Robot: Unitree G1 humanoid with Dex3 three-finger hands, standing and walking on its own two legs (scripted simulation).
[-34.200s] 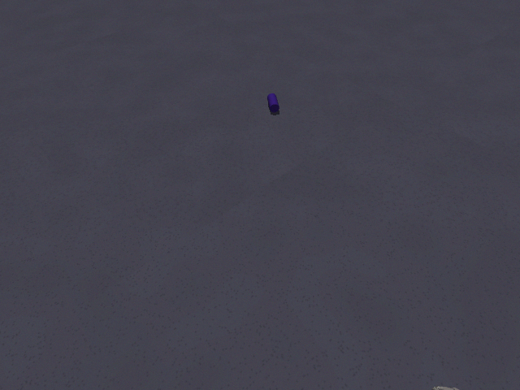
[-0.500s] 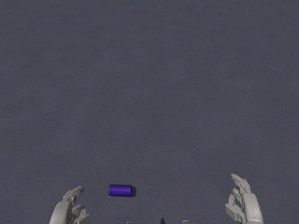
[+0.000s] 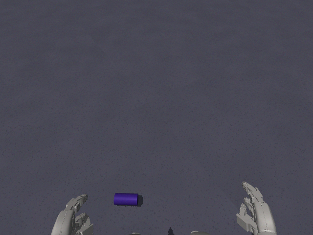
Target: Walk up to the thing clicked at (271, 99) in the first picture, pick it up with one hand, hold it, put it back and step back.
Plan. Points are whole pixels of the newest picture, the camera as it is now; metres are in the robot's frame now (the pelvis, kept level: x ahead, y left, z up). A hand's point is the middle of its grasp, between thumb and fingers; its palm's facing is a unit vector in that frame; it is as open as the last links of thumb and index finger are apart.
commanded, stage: home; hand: left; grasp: from above
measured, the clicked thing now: (126, 199) +0.43 +0.20 -0.68
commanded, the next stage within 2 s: stand in 0.16 s
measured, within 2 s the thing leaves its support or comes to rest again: neither
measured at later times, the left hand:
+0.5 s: hand out of the picture +0.13 +0.23 -0.10, palm faces +0.04 -0.94 -0.33, open 7.4 cm
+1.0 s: hand out of the picture +0.02 +0.24 -0.10, palm faces +0.07 -0.94 -0.34, open 7.4 cm
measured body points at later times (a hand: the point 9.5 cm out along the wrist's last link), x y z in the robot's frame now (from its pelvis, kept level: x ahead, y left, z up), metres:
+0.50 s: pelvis -0.01 +0.00 +0.03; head +0.01 +0.01 +0.48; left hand +0.12 +0.28 -0.07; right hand +0.12 -0.27 -0.08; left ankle +0.00 +0.12 -0.68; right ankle +0.00 -0.13 -0.68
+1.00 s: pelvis -0.01 +0.00 +0.06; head +0.00 -0.01 +0.51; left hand +0.01 +0.29 -0.07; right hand +0.07 -0.27 -0.08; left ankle +0.00 +0.12 -0.68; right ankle +0.00 -0.13 -0.68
